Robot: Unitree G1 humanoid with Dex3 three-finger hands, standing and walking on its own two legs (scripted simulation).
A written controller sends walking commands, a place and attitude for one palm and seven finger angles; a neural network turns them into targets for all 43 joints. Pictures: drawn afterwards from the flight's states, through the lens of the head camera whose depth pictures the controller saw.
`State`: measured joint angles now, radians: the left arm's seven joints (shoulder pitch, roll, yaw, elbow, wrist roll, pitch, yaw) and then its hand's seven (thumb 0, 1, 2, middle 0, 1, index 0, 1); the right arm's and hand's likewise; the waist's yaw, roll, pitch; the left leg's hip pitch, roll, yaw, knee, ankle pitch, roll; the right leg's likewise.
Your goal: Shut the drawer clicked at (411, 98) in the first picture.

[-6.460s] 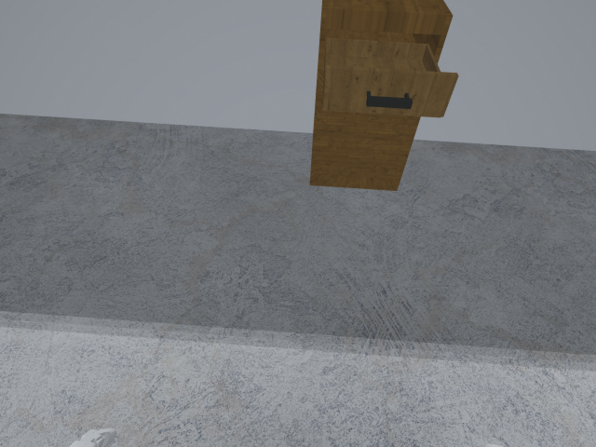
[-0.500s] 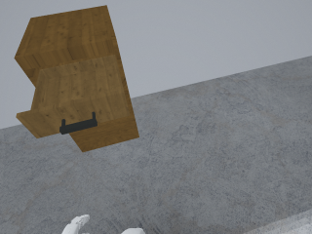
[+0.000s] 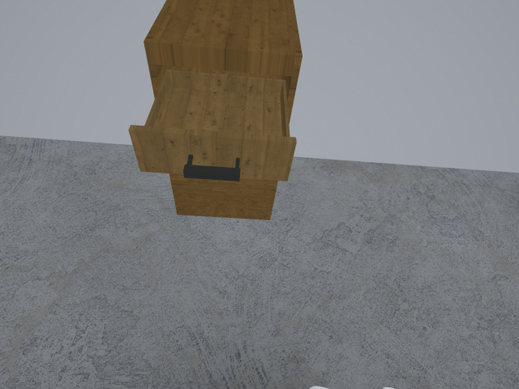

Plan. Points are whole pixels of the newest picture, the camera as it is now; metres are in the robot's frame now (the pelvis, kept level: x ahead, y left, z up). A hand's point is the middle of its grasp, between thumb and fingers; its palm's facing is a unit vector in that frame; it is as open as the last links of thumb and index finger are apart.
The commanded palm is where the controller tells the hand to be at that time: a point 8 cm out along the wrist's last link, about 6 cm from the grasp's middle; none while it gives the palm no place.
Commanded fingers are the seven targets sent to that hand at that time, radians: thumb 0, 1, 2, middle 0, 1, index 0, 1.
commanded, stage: take the last steps up to it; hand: left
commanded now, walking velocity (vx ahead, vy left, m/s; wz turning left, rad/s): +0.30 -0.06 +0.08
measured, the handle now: (213, 166) +0.61 +0.17 -0.09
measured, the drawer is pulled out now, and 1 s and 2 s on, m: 0.30 0.30 0.30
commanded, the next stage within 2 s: come to a stop and stand still in 1.22 s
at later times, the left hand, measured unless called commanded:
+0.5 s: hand out of the picture +0.04 +0.13 -0.15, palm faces +0.12 -0.97 -0.22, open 7.3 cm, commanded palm none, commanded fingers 0.00 0.90 0.90 -0.20 -0.30 -0.20 -0.30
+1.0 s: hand out of the picture +0.08 +0.13 -0.18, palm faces +0.17 -0.98 -0.13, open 7.4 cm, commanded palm none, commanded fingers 0.00 0.90 0.90 -0.20 -0.30 -0.20 -0.30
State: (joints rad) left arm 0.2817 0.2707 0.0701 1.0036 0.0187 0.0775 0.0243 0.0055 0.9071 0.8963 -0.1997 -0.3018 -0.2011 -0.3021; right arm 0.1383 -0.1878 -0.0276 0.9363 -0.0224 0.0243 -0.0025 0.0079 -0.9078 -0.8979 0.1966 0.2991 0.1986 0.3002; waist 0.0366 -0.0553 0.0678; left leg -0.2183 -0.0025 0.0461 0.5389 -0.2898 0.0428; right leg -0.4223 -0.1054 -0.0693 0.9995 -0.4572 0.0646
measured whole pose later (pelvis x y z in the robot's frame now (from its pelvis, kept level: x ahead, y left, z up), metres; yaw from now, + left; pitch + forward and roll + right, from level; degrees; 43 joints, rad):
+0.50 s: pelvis +0.03 -0.05 +0.01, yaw +3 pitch -2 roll +1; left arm 0.34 0.14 0.04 1.05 0.02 -0.04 0.01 0.00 0.92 0.90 -0.20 -0.30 -0.20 -0.30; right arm 0.40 -0.19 -0.06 1.13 -0.03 0.04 0.01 0.01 -0.91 -0.90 0.20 0.30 0.20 0.30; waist -0.01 0.02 -0.02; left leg -0.41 0.02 0.02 0.97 -0.37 0.02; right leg -0.12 0.00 -0.11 0.42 -0.27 -0.06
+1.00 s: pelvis +0.19 -0.01 -0.01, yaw +3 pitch -2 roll +1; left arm 0.45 0.10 0.04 1.17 0.02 -0.02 0.02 0.00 0.91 0.90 -0.20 -0.30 -0.20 -0.30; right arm 0.11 -0.12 -0.03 0.99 -0.03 -0.07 -0.01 0.01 -0.91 -0.90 0.20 0.30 0.20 0.30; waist 0.05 -0.04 0.07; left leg -0.32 0.02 0.15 0.61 -0.27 0.05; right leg -0.30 -0.05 -0.05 1.13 -0.45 -0.02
